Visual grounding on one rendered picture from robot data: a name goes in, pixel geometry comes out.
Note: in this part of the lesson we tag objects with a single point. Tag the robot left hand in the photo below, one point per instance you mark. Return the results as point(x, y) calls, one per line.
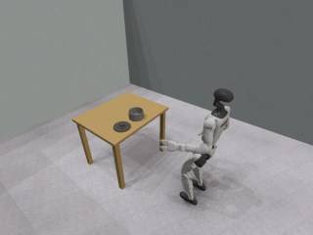
point(171, 145)

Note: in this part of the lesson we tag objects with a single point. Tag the lid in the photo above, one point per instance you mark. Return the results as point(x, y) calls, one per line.
point(123, 128)

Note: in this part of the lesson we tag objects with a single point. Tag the table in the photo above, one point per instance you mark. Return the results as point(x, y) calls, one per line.
point(100, 122)

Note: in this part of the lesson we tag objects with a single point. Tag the robot left forearm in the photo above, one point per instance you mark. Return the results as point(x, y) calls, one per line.
point(198, 149)

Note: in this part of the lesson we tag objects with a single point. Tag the humanoid robot head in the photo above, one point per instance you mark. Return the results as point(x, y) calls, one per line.
point(223, 95)

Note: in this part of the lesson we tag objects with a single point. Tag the robot right upper arm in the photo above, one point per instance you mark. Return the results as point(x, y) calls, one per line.
point(228, 121)

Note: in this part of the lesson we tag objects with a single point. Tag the robot left upper arm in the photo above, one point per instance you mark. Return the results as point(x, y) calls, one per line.
point(209, 127)

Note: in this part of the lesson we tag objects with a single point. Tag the robot right foot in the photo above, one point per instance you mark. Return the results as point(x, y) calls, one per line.
point(196, 184)

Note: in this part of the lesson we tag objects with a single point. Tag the pot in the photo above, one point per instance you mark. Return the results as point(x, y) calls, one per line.
point(136, 114)

